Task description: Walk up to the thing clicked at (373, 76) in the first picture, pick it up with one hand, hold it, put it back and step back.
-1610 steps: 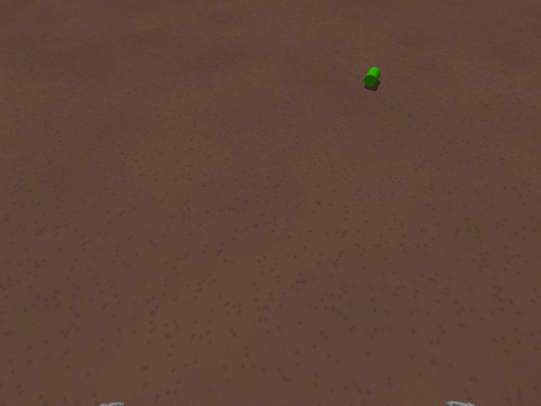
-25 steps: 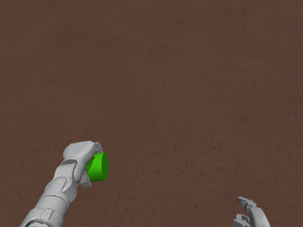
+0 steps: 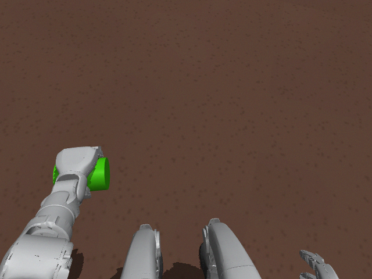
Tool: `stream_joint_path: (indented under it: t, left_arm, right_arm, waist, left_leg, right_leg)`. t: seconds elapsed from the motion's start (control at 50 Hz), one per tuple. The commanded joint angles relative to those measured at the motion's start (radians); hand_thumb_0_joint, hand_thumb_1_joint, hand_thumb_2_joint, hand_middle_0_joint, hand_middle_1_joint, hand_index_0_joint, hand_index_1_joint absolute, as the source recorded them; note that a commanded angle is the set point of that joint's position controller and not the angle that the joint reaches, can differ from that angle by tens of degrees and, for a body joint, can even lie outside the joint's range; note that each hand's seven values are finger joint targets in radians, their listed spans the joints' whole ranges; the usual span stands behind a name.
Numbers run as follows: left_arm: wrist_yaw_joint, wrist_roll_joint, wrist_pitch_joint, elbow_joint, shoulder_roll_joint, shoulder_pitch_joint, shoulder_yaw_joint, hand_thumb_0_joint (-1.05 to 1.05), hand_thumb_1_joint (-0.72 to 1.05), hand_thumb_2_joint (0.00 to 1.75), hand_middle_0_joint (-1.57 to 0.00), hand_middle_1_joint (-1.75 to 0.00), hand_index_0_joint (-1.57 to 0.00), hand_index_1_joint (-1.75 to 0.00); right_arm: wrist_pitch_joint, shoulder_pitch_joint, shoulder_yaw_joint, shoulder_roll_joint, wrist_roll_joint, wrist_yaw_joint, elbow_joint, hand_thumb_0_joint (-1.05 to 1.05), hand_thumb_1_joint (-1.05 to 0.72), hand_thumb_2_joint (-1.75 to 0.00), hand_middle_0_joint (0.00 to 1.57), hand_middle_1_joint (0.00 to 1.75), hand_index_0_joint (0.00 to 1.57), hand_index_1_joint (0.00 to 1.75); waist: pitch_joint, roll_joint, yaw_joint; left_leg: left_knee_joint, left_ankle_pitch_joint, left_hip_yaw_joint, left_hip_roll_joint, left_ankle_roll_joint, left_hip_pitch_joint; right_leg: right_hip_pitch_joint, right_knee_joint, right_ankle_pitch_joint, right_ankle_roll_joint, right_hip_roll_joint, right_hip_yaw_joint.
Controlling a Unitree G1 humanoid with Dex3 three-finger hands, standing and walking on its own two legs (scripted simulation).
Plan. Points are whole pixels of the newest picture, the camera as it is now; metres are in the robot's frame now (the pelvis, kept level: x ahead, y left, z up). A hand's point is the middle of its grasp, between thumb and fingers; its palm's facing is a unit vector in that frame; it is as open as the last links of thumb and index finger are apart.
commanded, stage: crouch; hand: left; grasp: from above
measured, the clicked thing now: (83, 175) +0.37 +0.25 -0.14
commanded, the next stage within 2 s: lower in 1.24 s
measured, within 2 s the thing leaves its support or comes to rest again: neither
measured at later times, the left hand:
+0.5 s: hand (103, 187) +0.39 +0.26 -0.34, palm faces -0.48 -0.04 -0.88, open 11.0 cm
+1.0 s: hand (106, 189) +0.41 +0.27 -0.43, palm faces -0.48 -0.05 -0.88, open 11.0 cm
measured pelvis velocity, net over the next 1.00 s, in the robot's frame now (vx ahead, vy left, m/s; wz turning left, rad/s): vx -0.03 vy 0.00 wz -0.08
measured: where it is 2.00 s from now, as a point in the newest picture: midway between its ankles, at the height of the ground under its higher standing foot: outside the picture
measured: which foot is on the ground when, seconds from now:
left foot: down 0.00-1.00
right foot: down 0.00-1.00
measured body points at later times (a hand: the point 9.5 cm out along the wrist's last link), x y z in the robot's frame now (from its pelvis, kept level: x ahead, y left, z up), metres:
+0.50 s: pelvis -0.03 +0.00 -0.18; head +0.19 +0.04 +0.21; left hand +0.41 +0.26 -0.29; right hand +0.03 -0.27 -0.30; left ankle +0.05 +0.11 -0.62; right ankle +0.05 -0.12 -0.62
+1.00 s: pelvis -0.03 +0.00 -0.25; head +0.21 +0.04 +0.12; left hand +0.43 +0.27 -0.38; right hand +0.01 -0.28 -0.37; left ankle +0.05 +0.11 -0.62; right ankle +0.05 -0.12 -0.62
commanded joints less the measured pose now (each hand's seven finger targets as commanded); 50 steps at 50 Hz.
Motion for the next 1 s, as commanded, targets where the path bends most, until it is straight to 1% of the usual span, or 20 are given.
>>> stream_joint_path:
  t: [0.0, 0.06, 0.16, 0.18, 0.22, 0.26, 0.34, 0.38, 0.4, 0.44, 0.48, 0.54, 0.6, 0.64, 0.68, 0.76, 0.8, 0.92, 0.94, 0.98]
  left_arm:
    - [0.072, -0.014, 0.022, -0.156, 0.261, -0.405, 0.091, 0.0, 0.66, 0.81, -1.03, -0.65, -1.03, -0.64]
    - [0.066, -0.021, 0.035, -0.14, 0.289, -0.425, 0.111, 0.0, 0.66, 0.86, -1.05, -0.64, -1.04, -0.66]
    - [0.039, -0.022, 0.024, -0.073, 0.324, -0.468, 0.126, 0.0, 0.66, 0.83, -1.03, -0.68, -1.03, -0.68]
    - [0.035, -0.025, 0.012, -0.107, 0.343, -0.496, 0.138, 0.0, 0.65, 0.84, -1.02, -0.67, -1.03, -0.67]
    - [0.025, -0.03, -0.002, -0.075, 0.328, -0.479, 0.137, 0.0, 0.66, 0.84, -1.03, -0.68, -1.04, -0.67]
    - [0.022, -0.022, -0.025, -0.106, 0.373, -0.507, 0.16, 0.0, 0.69, 0.82, -1.04, -0.67, -1.05, -0.66]
    - [0.037, 0.008, -0.069, -0.117, 0.411, -0.562, 0.182, 0.0, 0.73, 0.89, -1.09, -0.68, -1.09, -0.68]
    - [0.052, 0.021, -0.082, -0.122, 0.413, -0.563, 0.19, 0.0, 0.72, 0.88, -1.08, -0.67, -1.08, -0.67]
    - [0.061, 0.025, -0.087, -0.135, 0.433, -0.572, 0.202, 0.0, 0.71, 0.87, -1.08, -0.65, -1.08, -0.66]
    - [0.08, 0.035, -0.088, -0.11, 0.429, -0.551, 0.212, 0.0, 0.72, 0.88, -1.09, -0.64, -1.08, -0.65]
    - [0.089, 0.048, -0.096, -0.121, 0.444, -0.611, 0.215, 0.0, 0.7, 0.86, -1.09, -0.62, -1.08, -0.63]
    - [0.107, 0.053, -0.09, -0.059, 0.443, -0.55, 0.231, 0.0, 0.73, 0.85, -1.11, -0.61, -1.1, -0.62]
    - [0.107, 0.056, -0.088, -0.009, 0.45, -0.563, 0.235, 0.0, 0.74, 0.85, -1.12, -0.61, -1.11, -0.63]
    - [0.102, 0.054, -0.086, 0.007, 0.469, -0.551, 0.241, 0.0, 0.75, 0.85, -1.13, -0.62, -1.12, -0.63]
    - [0.093, 0.05, -0.086, 0.033, 0.444, -0.529, 0.232, 0.0, 0.77, 0.83, -1.13, -0.62, -1.13, -0.62]
    - [0.08, 0.054, -0.099, 0.027, 0.499, -0.565, 0.253, 0.0, 0.79, 0.8, -1.14, -0.61, -1.14, -0.61]
    - [0.074, 0.054, -0.106, 0.043, 0.491, -0.565, 0.244, 0.0, 0.78, 0.83, -1.14, -0.62, -1.13, -0.62]
    - [0.081, 0.069, -0.136, 0.019, 0.544, -0.634, 0.269, 0.0, 0.78, 0.81, -1.13, -0.62, -1.13, -0.62]
    - [0.083, 0.069, -0.135, 0.038, 0.522, -0.618, 0.263, 0.0, 0.78, 0.81, -1.13, -0.62, -1.13, -0.62]
    - [0.088, 0.072, -0.142, 0.038, 0.536, -0.634, 0.271, 0.0, 0.79, 0.85, -1.15, -0.64, -1.14, -0.65]
  right_arm:
    - [-0.048, 0.08, -0.057, -0.16, -0.011, -0.019, -0.065, 0.0, -0.89, -0.9, 0.2, 0.3, 0.2, 0.3]
    - [-0.056, 0.085, -0.056, -0.16, -0.019, -0.02, -0.05, 0.0, -0.89, -0.9, 0.2, 0.3, 0.2, 0.3]
    - [-0.071, 0.091, -0.052, -0.167, -0.031, -0.013, -0.04, 0.0, -0.89, -0.9, 0.2, 0.3, 0.2, 0.3]
    - [-0.076, 0.094, -0.054, -0.169, -0.032, -0.01, -0.043, 0.0, -0.89, -0.9, 0.2, 0.3, 0.2, 0.3]
    - [-0.081, 0.094, -0.049, -0.164, -0.036, -0.001, -0.04, 0.0, -0.89, -0.9, 0.2, 0.3, 0.2, 0.3]
    - [-0.086, 0.097, -0.045, -0.17, -0.039, 0.009, -0.037, 0.0, -0.89, -0.9, 0.2, 0.3, 0.2, 0.3]
    - [-0.091, 0.108, -0.037, -0.175, -0.05, 0.021, -0.022, 0.0, -0.89, -0.9, 0.2, 0.3, 0.2, 0.3]
    - [-0.094, 0.118, -0.03, -0.183, -0.057, 0.031, -0.008, 0.0, -0.89, -0.9, 0.2, 0.3, 0.2, 0.3]
    - [-0.094, 0.122, -0.029, -0.181, -0.06, 0.036, -0.013, 0.0, -0.89, -0.9, 0.2, 0.3, 0.2, 0.3]
    - [-0.097, 0.131, -0.028, -0.183, -0.069, 0.047, -0.003, 0.0, -0.89, -0.9, 0.2, 0.3, 0.2, 0.3]
    - [-0.097, 0.142, -0.027, -0.191, -0.079, 0.056, 0.01, 0.0, -0.89, -0.9, 0.2, 0.3, 0.2, 0.3]
    - [-0.098, 0.149, -0.017, -0.179, -0.088, 0.073, 0.009, 0.0, -0.89, -0.9, 0.2, 0.3, 0.2, 0.3]
    - [-0.098, 0.145, -0.014, -0.181, -0.098, 0.088, 0.012, 0.0, -0.89, -0.9, 0.2, 0.3, 0.2, 0.3]
    - [-0.094, 0.142, -0.016, -0.185, -0.097, 0.098, 0.008, 0.0, -0.9, -0.9, 0.2, 0.3, 0.2, 0.3]
    - [-0.095, 0.135, -0.017, -0.185, -0.1, 0.108, 0.007, 0.0, -0.89, -0.9, 0.2, 0.3, 0.2, 0.3]
    - [-0.088, 0.122, -0.018, -0.195, -0.1, 0.119, 0.003, 0.0, -0.89, -0.9, 0.2, 0.3, 0.2, 0.3]
    - [-0.088, 0.117, -0.018, -0.199, -0.1, 0.123, 0.004, 0.0, -0.9, -0.9, 0.2, 0.3, 0.2, 0.3]
    - [-0.085, 0.124, -0.015, -0.207, -0.107, 0.13, 0.013, 0.0, -0.89, -0.9, 0.2, 0.3, 0.2, 0.3]
    - [-0.084, 0.119, -0.012, -0.207, -0.108, 0.129, 0.015, 0.0, -0.9, -0.9, 0.2, 0.3, 0.2, 0.3]
    - [-0.087, 0.129, -0.01, -0.209, -0.113, 0.132, 0.016, 0.0, -0.9, -0.9, 0.2, 0.3, 0.2, 0.3]
  waist:
    - [-0.517, 0.147, 0.006]
    - [-0.592, 0.131, -0.007]
    - [-0.563, 0.127, -0.032]
    - [-0.59, 0.138, -0.03]
    - [-0.593, 0.117, -0.04]
    - [-0.651, 0.141, -0.031]
    - [-0.666, 0.172, -0.058]
    - [-0.686, 0.21, -0.06]
    - [-0.722, 0.23, -0.045]
    - [-0.723, 0.249, -0.046]
    - [-0.759, 0.274, -0.059]
    - [-0.731, 0.252, -0.052]
    - [-0.702, 0.26, -0.06]
    - [-0.703, 0.237, -0.054]
    - [-0.674, 0.235, -0.055]
    - [-0.656, 0.236, -0.06]
    - [-0.651, 0.229, -0.065]
    - [-0.65, 0.256, -0.075]
    - [-0.645, 0.254, -0.073]
    - [-0.653, 0.261, -0.083]
  left_leg:
    - [-0.014, 0.153, -0.019, -0.02, -0.003, 0.195]
    - [0.077, 0.176, -0.017, -0.02, 0.007, 0.115]
    - [0.172, 0.011, -0.029, -0.026, 0.008, -0.058]
    - [0.184, -0.027, -0.034, -0.028, 0.006, -0.078]
    - [0.236, -0.045, -0.03, -0.031, 0.014, -0.131]
    - [0.273, -0.037, -0.037, -0.033, 0.012, -0.141]
    - [0.332, -0.082, -0.052, -0.032, 0.011, -0.167]
    - [0.365, -0.032, -0.058, -0.029, 0.007, -0.153]
    - [0.379, -0.002, -0.049, -0.031, 0.007, -0.13]
    - [0.405, 0.046, -0.063, -0.026, 0.0, -0.111]
    - [0.463, 0.135, -0.05, -0.023, 0.004, -0.099]
    - [0.512, 0.195, -0.037, -0.026, 0.009, -0.149]
    - [0.556, 0.212, -0.023, -0.027, 0.012, -0.202]
    - [0.582, 0.201, -0.016, -0.025, 0.02, -0.246]
    - [0.591, 0.179, -0.023, -0.023, 0.017, -0.265]
    - [0.622, 0.106, -0.018, -0.024, 0.021, -0.348]
    - [0.643, 0.108, -0.021, -0.021, 0.022, -0.358]
    - [0.677, 0.063, -0.028, -0.02, 0.017, -0.388]
    - [0.682, 0.066, -0.03, -0.019, 0.016, -0.386]
    - [0.7, 0.063, -0.029, -0.02, 0.017, -0.389]
  right_leg:
    - [-0.026, 0.021, 0.144, -0.051, 0.009, -0.025]
    - [-0.063, 0.098, 0.161, -0.048, 0.007, -0.029]
    - [-0.226, 0.191, 0.016, -0.051, 0.003, -0.038]
    - [-0.238, 0.213, -0.016, -0.054, 0.004, -0.042]
    - [-0.275, 0.245, -0.032, -0.052, 0.004, -0.043]
    - [-0.307, 0.292, -0.029, -0.054, 0.003, -0.047]
    - [-0.412, 0.349, -0.064, -0.052, -0.001, -0.057]
    - [-0.456, 0.389, -0.031, -0.053, -0.005, -0.061]
    - [-0.452, 0.401, -0.012, -0.055, -0.002, -0.061]
    - [-0.497, 0.436, 0.012, -0.053, -0.01, -0.066]
    - [-0.515, 0.465, 0.074, -0.051, -0.004, -0.067]
    - [-0.499, 0.492, 0.128, -0.049, -0.001, -0.069]
    - [-0.5, 0.517, 0.156, -0.046, 0.003, -0.067]
    - [-0.48, 0.53, 0.165, -0.044, 0.012, -0.067]
    - [-0.517, 0.551, 0.138, -0.046, 0.012, -0.077]
    - [-0.531, 0.584, 0.096, -0.045, 0.019, -0.08]
    - [-0.556, 0.603, 0.096, -0.044, 0.021, -0.083]
    - [-0.607, 0.657, 0.065, -0.047, 0.022, -0.091]
    - [-0.624, 0.666, 0.065, -0.046, 0.021, -0.094]
    - [-0.629, 0.676, 0.066, -0.044, 0.019, -0.095]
